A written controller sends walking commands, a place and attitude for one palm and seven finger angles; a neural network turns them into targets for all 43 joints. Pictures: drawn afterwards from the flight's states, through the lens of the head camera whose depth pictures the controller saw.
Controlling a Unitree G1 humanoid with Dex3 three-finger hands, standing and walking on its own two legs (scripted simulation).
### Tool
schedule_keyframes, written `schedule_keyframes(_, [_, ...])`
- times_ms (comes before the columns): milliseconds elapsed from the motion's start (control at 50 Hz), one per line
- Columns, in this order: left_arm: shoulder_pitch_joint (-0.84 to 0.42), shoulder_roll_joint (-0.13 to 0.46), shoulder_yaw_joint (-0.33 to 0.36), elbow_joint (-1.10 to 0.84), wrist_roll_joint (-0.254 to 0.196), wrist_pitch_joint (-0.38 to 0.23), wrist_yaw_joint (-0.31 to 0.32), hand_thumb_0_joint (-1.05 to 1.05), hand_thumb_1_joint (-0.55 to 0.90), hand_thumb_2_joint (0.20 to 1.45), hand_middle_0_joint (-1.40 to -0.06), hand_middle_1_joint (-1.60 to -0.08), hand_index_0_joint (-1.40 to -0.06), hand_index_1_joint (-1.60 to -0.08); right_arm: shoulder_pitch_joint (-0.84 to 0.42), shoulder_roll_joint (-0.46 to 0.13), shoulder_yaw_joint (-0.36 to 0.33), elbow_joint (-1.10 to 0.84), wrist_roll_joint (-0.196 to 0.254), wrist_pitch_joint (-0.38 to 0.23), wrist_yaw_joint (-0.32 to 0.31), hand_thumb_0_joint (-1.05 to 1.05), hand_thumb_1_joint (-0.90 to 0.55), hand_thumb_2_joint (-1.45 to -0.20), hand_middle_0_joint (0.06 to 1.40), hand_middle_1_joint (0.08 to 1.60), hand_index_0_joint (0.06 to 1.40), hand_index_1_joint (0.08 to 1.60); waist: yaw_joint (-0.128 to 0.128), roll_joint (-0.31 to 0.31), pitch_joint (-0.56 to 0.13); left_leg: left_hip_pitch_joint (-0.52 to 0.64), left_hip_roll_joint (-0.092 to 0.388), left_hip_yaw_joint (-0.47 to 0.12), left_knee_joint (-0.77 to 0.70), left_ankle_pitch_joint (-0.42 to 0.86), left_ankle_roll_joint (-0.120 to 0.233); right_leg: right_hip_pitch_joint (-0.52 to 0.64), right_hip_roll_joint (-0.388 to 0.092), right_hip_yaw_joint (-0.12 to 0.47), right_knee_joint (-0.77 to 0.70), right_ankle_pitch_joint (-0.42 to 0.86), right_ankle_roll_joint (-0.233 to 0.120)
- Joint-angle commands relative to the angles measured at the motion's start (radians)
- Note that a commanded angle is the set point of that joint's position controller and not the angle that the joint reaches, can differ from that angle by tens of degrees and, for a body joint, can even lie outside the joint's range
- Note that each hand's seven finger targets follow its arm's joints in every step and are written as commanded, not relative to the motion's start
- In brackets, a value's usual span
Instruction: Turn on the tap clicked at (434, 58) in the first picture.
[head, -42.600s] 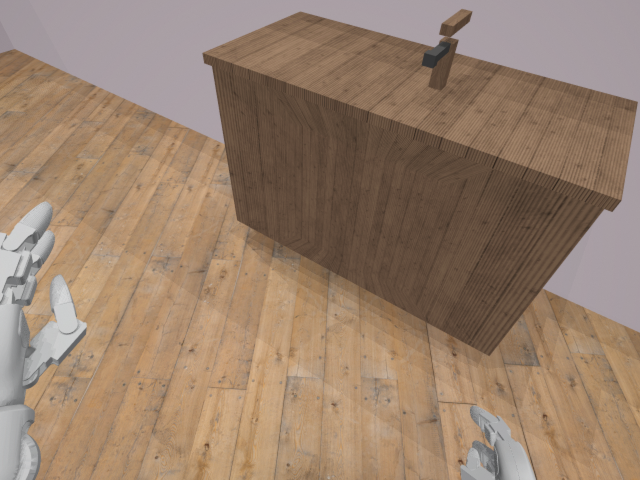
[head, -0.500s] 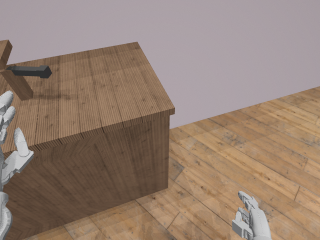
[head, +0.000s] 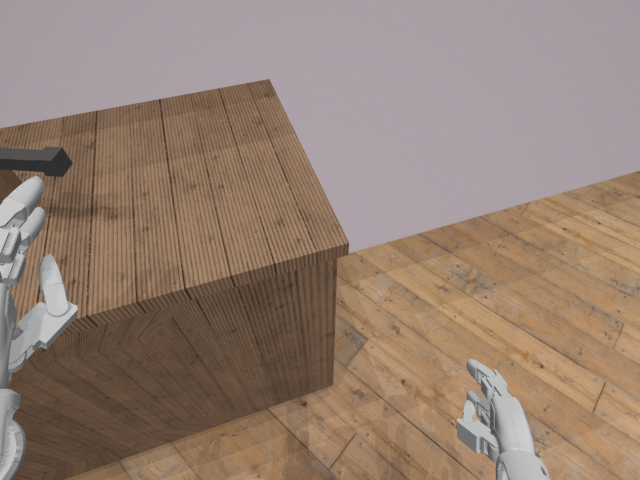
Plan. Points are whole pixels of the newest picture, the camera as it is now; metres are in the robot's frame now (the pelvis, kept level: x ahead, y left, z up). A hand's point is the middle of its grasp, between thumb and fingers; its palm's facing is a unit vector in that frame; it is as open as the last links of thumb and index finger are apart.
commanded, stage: come to a stop and stand still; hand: left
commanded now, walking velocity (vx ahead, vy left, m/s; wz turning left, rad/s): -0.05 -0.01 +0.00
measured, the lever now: (54, 161) +0.47 +0.39 +0.13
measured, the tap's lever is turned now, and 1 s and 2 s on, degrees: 66 66 66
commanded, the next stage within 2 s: look again from close up in 1.22 s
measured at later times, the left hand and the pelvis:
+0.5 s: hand (16, 315) +0.21 +0.25 +0.20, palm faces +0.41 -0.84 -0.37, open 7.4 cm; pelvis -0.04 +0.00 +0.01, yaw -2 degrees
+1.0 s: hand (15, 295) +0.24 +0.29 +0.17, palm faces +0.31 -0.85 -0.43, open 7.4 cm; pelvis +0.01 +0.06 +0.01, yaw -2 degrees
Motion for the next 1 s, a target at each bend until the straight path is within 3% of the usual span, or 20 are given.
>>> schedule_keyframes(0, [0.129,0.175,0.192,-0.21,-0.014,-0.063,0.018,0.0,0.9,0.9,-0.2,-0.3,-0.2,-0.3,-0.054,-0.127,-0.031,-0.151,0.006,-0.026,-0.01,0.0,-0.9,-0.9,0.2,0.3,0.2,0.3,0.027,0.097,-0.238,-0.024,0.165,-0.129,-0.028,0.264,0.024,0.153,-0.041,0.089,-0.231,0.354,0.011])
schedule_keyframes(40, [0.144,0.142,0.155,-0.186,-0.028,-0.053,0.013,0.0,0.9,0.9,-0.2,-0.3,-0.2,-0.3,-0.022,-0.119,-0.035,-0.152,0.01,-0.012,-0.008,0.0,-0.9,-0.9,0.2,0.3,0.2,0.3,0.005,-0.098,-0.26,-0.003,0.036,-0.068,0.127,0.061,-0.029,0.097,-0.157,0.253,-0.293,0.694,-0.02])
schedule_keyframes(80, [0.095,0.124,0.135,-0.134,-0.032,-0.046,0.011,0.0,0.9,0.9,-0.2,-0.3,-0.2,-0.3,-0.017,-0.113,-0.033,-0.137,0.016,-0.006,-0.01,0.0,-0.9,-0.9,0.2,0.3,0.2,0.3,0.007,-0.134,-0.27,-0.079,-0.002,-0.101,0.196,-0.157,-0.031,0.154,-0.204,0.275,-0.283,0.88,-0.017])
schedule_keyframes(160, [-0.082,0.116,0.095,-0.022,-0.026,-0.039,0.014,0.0,0.9,0.9,-0.2,-0.3,-0.2,-0.3,-0.035,-0.121,-0.015,-0.095,0.01,-0.013,-0.035,0.0,-0.9,-0.9,0.2,0.3,0.2,0.3,0.001,-0.101,-0.236,-0.026,0.01,-0.129,0.036,-0.035,-0.017,0.152,-0.157,0.177,-0.259,0.695,-0.033])
schedule_keyframes(220, [-0.135,0.107,0.052,-0.043,-0.025,-0.035,0.017,0.0,0.9,0.9,-0.2,-0.3,-0.2,-0.3,-0.056,-0.148,-0.025,-0.097,0.017,-0.01,-0.051,0.0,-0.9,-0.9,0.2,0.3,0.2,0.3,0.028,0.019,-0.257,0.147,0.079,-0.166,-0.088,0.275,0.016,0.081,-0.066,0.119,-0.272,0.452,0.026])
schedule_keyframes(260, [-0.129,0.11,0.036,-0.09,-0.018,-0.037,0.018,0.0,0.9,0.9,-0.2,-0.3,-0.2,-0.3,-0.055,-0.164,-0.034,-0.106,0.024,-0.003,-0.048,0.0,-0.9,-0.9,0.2,0.3,0.2,0.3,0.038,0.017,-0.221,0.135,0.077,-0.166,-0.088,0.169,0.027,0.055,-0.059,0.155,-0.353,0.29,0.053])
schedule_keyframes(280, [-1.093,0.819,0.333,-0.376,-0.025,-0.199,0.022,0.0,0.9,0.9,-0.2,-0.3,-0.2,-0.3,0.031,-0.149,0.121,-0.228,0.09,-0.011,-0.102,0.0,-0.9,-0.9,0.2,0.3,0.2,0.3,-0.052,0.031,0.023,-0.099,0.03,-0.209,-0.103,-0.04,0.035,0.004,-0.046,0.077,-0.313,0.113,0.051])
schedule_keyframes(300, [-0.622,0.361,0.275,0.063,0.006,-0.164,-0.004,0.0,0.9,0.9,-0.2,-0.3,-0.2,-0.3,0.004,-0.06,0.034,-0.152,0.072,-0.057,-0.065,0.0,-0.9,-0.9,0.2,0.3,0.2,0.3,0.02,-0.044,-0.121,0.0,0.068,-0.167,-0.015,-0.037,0.031,-0.113,-0.074,0.099,-0.313,-0.131,-0.003])
schedule_keyframes(320, [-0.467,0.292,0.208,0.05,-0.015,-0.147,-0.003,0.0,0.9,0.9,-0.2,-0.3,-0.2,-0.3,-0.047,-0.118,0.012,-0.126,0.032,-0.059,-0.036,0.0,-0.9,-0.9,0.2,0.3,0.2,0.3,0.032,-0.018,-0.078,-0.003,0.028,-0.174,-0.043,-0.116,0.009,-0.087,-0.06,0.181,-0.387,-0.091,-0.042])
schedule_keyframes(340, [-0.4,0.29,0.189,0.047,-0.012,-0.147,0.001,0.0,0.9,0.9,-0.2,-0.3,-0.2,-0.3,-0.036,-0.16,-0.004,-0.119,0.021,-0.056,-0.02,0.0,-0.9,-0.9,0.2,0.3,0.2,0.3,0.04,0.055,-0.099,0.03,0.009,-0.157,0.017,-0.114,0.009,-0.101,-0.113,0.245,-0.418,-0.081,-0.062])
schedule_keyframes(380, [-0.198,0.214,0.151,-0.001,-0.036,-0.178,-0.019,0.0,0.9,0.9,-0.2,-0.3,-0.2,-0.3,-0.013,-0.153,-0.006,-0.125,0.021,-0.068,0.012,0.0,-0.9,-0.9,0.2,0.3,0.2,0.3,0.04,0.124,-0.185,0.016,0.006,-0.153,0.034,-0.122,0.011,-0.05,-0.149,0.261,-0.399,-0.102,-0.062])
schedule_keyframes(400, [-0.091,0.141,0.106,-0.024,-0.036,-0.186,-0.029,0.0,0.9,0.9,-0.2,-0.3,-0.2,-0.3,0.009,-0.148,-0.004,-0.133,0.024,-0.069,0.025,0.0,-0.9,-0.9,0.2,0.3,0.2,0.3,0.04,0.1,-0.213,0.014,0.006,-0.143,0.015,-0.115,0.012,-0.013,-0.138,0.239,-0.39,-0.093,-0.051])
schedule_keyframes(480, [0.023,0.152,0.126,-0.098,-0.039,-0.196,-0.021,0.0,0.9,0.9,-0.2,-0.3,-0.2,-0.3,-0.009,-0.177,-0.006,-0.135,0.021,-0.076,0.036,0.0,-0.9,-0.9,0.2,0.3,0.2,0.3,0.032,0.08,-0.202,0.028,0.029,-0.173,-0.069,-0.136,0.012,-0.04,-0.086,0.175,-0.372,-0.118,-0.044])
schedule_keyframes(540, [-0.042,0.181,0.174,-0.103,-0.021,-0.202,-0.016,0.0,0.9,0.9,-0.2,-0.3,-0.2,-0.3,-0.021,-0.176,-0.002,-0.138,0.009,-0.076,0.016,0.0,-0.9,-0.9,0.2,0.3,0.2,0.3,0.023,0.017,-0.15,-0.036,0.064,-0.227,-0.172,-0.195,0.021,-0.016,-0.027,0.118,-0.335,-0.084,-0.023])
schedule_keyframes(580, [-0.128,0.229,0.212,-0.128,-0.01,-0.207,-0.009,0.0,0.9,0.9,-0.2,-0.3,-0.2,-0.3,-0.027,-0.181,0.003,-0.14,0.003,-0.071,0.002,0.0,-0.9,-0.9,0.2,0.3,0.2,0.3,0.021,0.065,-0.132,-0.083,0.084,-0.271,-0.238,-0.266,0.029,0.017,-0.004,0.097,-0.289,-0.046,-0.015])
schedule_keyframes(640, [-0.179,0.172,0.167,-0.108,0.01,-0.206,-0.014,0.0,0.9,0.9,-0.2,-0.3,-0.2,-0.3,-0.01,-0.171,-0.002,-0.136,0.002,-0.078,-0.002,0.0,-0.9,-0.9,0.2,0.3,0.2,0.3,0.023,0.14,-0.136,-0.134,0.106,-0.294,-0.279,-0.303,0.047,0.113,0.009,0.063,-0.222,0.088,-0.008])
schedule_keyframes(700, [-0.223,0.143,0.122,-0.146,0.02,-0.206,-0.022,0.0,0.9,0.9,-0.2,-0.3,-0.2,-0.3,-0.01,-0.17,-0.004,-0.13,-0.003,-0.092,0.006,0.0,-0.9,-0.9,0.2,0.3,0.2,0.3,0.021,0.162,-0.184,-0.064,0.099,-0.281,-0.246,-0.186,0.04,0.12,-0.004,0.055,-0.227,0.157,-0.014])
schedule_keyframes(760, [-0.155,0.105,0.091,-0.181,0.024,-0.198,-0.026,0.0,0.9,0.9,-0.2,-0.3,-0.2,-0.3,-0.001,-0.171,-0.012,-0.125,-0.005,-0.104,0.025,0.0,-0.9,-0.9,0.2,0.3,0.2,0.3,0.02,0.109,-0.233,0.017,0.082,-0.252,-0.18,0.037,0.025,0.127,-0.012,0.046,-0.229,0.273,-0.02])
schedule_keyframes(880, [-0.024,0.147,0.162,-0.173,0.015,-0.176,-0.028,0.0,0.9,0.9,-0.2,-0.3,-0.2,-0.3,0.005,-0.167,-0.02,-0.121,-0.006,-0.064,0.037,0.0,-0.9,-0.9,0.2,0.3,0.2,0.3,0.018,0.077,-0.317,0.137,0.087,-0.22,-0.082,0.51,-0.023,0.117,-0.014,0.031,-0.192,0.43,-0.019])
schedule_keyframes(980, [-0.028,0.174,0.187,-0.179,0.005,-0.161,-0.04,0.0,0.9,0.9,-0.2,-0.3,-0.2,-0.3,-0.003,-0.153,-0.015,-0.144,-0.006,-0.025,0.034,0.0,-0.9,-0.9,0.2,0.3,0.2,0.3,0.014,0.106,-0.285,0.172,0.11,-0.226,-0.082,0.604,-0.032,0.057,-0.006,0.014,-0.18,0.328,-0.012])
